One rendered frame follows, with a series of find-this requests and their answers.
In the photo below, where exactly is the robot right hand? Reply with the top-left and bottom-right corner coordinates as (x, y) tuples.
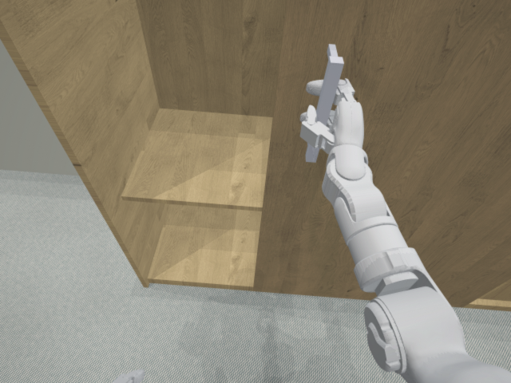
(300, 78), (364, 154)

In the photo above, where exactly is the wardrobe door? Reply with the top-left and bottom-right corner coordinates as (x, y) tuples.
(253, 0), (511, 308)
(480, 279), (511, 301)

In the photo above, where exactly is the robot right forearm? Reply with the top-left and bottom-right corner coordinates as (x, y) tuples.
(322, 144), (465, 346)

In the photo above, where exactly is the handle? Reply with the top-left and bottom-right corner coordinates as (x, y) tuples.
(306, 44), (344, 163)

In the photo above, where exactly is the robot right upper arm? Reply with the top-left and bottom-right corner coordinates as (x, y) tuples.
(364, 286), (511, 383)

